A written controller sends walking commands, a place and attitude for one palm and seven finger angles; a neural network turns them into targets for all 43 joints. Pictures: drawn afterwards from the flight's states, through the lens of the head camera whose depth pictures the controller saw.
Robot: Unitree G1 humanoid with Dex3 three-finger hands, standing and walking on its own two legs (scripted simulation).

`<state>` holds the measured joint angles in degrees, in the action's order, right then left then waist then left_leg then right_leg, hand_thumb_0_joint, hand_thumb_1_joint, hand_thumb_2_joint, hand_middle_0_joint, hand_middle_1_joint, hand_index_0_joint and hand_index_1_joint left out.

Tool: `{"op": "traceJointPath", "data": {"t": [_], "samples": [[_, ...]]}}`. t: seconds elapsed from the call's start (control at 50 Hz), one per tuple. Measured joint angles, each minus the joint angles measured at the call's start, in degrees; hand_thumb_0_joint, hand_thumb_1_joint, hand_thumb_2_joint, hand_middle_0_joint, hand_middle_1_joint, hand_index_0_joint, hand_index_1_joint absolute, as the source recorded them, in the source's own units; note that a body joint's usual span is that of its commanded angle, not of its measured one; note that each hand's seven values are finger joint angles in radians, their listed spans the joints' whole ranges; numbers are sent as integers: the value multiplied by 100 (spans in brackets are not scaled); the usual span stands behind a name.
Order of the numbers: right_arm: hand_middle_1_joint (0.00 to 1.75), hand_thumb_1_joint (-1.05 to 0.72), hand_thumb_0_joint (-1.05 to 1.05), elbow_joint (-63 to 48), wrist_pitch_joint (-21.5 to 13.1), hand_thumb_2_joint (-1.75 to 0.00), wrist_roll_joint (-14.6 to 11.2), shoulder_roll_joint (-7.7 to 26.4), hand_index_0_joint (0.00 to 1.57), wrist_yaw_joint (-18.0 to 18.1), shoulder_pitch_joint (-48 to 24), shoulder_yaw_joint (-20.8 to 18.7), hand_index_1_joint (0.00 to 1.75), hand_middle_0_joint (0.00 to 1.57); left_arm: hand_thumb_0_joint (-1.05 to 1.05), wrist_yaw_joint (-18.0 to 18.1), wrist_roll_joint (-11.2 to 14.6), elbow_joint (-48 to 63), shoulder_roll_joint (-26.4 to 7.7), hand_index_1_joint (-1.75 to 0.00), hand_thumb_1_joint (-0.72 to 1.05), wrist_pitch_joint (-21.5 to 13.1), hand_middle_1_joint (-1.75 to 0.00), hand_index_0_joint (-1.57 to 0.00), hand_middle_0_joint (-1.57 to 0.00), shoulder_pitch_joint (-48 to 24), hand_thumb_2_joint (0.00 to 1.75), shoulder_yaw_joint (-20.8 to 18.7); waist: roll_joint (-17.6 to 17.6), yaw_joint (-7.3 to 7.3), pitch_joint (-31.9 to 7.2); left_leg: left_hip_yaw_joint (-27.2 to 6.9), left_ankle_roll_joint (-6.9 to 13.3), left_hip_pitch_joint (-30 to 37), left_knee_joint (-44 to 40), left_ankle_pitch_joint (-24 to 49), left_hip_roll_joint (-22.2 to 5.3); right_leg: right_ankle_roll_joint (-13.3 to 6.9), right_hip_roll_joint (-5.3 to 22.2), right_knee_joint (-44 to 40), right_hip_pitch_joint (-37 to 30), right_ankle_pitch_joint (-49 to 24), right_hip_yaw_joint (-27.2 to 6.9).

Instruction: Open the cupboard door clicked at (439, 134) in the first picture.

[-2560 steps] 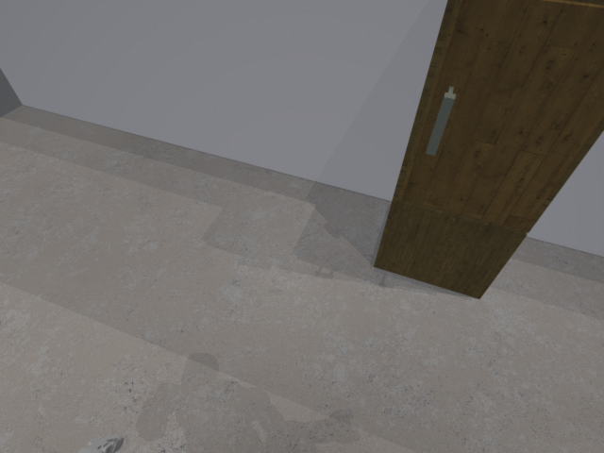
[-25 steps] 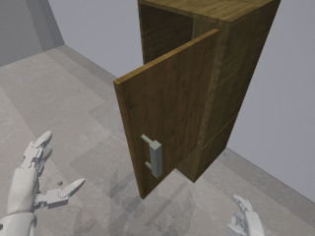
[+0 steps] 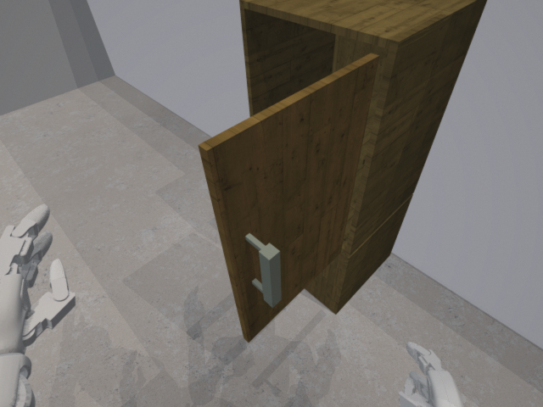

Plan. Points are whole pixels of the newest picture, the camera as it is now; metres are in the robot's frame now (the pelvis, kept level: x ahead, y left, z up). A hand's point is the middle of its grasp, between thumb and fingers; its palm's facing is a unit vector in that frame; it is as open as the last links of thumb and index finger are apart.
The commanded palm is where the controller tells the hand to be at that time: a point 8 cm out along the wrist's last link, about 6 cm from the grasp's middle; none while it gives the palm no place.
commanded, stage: draw the hand back to the body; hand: left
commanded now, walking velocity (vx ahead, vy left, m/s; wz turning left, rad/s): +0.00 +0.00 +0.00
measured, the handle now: (262, 270) +0.36 +0.07 -0.04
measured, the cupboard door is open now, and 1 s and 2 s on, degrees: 90 90 90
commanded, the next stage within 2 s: step back with the hand held close in 0.14 s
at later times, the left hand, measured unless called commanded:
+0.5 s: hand (81, 285) +0.20 +0.25 +0.15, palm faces +0.35 -0.79 -0.50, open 7.4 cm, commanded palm +0.14 +0.29 +0.17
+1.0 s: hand (1, 358) +0.12 +0.29 +0.15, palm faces +0.39 -0.77 -0.51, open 7.4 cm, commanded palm +0.06 +0.32 +0.17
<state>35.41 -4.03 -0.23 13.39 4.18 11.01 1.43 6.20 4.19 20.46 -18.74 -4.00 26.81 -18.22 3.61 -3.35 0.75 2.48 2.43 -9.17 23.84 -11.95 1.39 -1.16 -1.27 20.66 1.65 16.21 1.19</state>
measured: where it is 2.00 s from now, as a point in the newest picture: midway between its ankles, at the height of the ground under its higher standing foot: outside the picture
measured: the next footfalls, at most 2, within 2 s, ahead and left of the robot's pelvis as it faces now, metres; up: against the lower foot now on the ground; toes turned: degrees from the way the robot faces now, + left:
left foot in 1.34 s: -0.04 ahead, +0.11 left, +0.00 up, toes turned +4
right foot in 1.76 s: -0.40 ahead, -0.07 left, +0.00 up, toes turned -7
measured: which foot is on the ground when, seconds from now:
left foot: down 0.00-1.00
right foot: down 0.00-1.00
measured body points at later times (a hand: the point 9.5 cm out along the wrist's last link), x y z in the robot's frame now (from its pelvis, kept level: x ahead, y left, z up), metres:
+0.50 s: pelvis -0.01 -0.01 +0.00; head +0.01 -0.03 +0.45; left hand +0.18 +0.29 +0.18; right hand +0.18 -0.25 -0.09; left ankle +0.01 +0.09 -0.74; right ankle -0.05 -0.11 -0.74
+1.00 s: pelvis -0.08 +0.02 -0.01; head -0.06 +0.03 +0.44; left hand +0.09 +0.33 +0.17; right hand +0.10 -0.22 -0.08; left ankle +0.01 +0.09 -0.74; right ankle -0.05 -0.10 -0.74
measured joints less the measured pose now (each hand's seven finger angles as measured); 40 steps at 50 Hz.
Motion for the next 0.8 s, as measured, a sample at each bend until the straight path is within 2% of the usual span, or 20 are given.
{"op": "traceJointPath", "data": {"t": [0.28,0.4,0.54,0.66,0.8], "samples": [[29,-90,1,76,-90,-90,7,-27,20,34,-29,-40,30,20,1,-5,31,68,-95,-30,89,-85,-30,-21,-21,3,90,-96,26,7,51,-30,-89,96,-52,16,-90,-88,-96,-128,-127,-54,15],[30,-90,1,-91,141,-90,-1,33,20,27,-168,-47,30,20,1,-11,-41,215,-264,-30,89,-344,-30,-21,-21,54,90,-359,80,156,17,-76,-101,-317,137,-14,-174,-96,-180,-137,190,-126,54],[30,-90,1,-260,453,-90,-59,120,20,60,-270,-212,30,20,1,-44,-29,363,-383,-30,89,-365,-30,-21,-21,448,90,-282,87,300,39,54,-49,-575,114,66,-145,-29,-128,53,582,-131,-60],[29,-90,1,-370,627,-90,-97,72,20,93,-239,-243,30,20,1,18,-6,583,-611,-30,89,-294,-30,-21,-21,564,90,-400,-94,338,96,105,-7,-723,204,115,-131,9,-102,266,797,-130,-96],[29,-90,1,-475,572,-90,-83,34,20,75,-193,-206,30,20,1,110,-28,815,-684,-30,89,-396,-30,-21,-21,592,90,-477,-170,358,87,98,68,-912,302,259,-120,70,-85,400,993,-252,-72]]}}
